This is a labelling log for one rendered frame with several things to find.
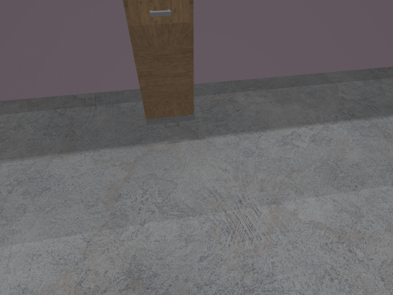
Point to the cabinet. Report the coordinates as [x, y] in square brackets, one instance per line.
[163, 55]

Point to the drawer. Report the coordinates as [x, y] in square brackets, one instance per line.
[140, 11]

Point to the handle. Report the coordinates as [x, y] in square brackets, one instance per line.
[160, 13]

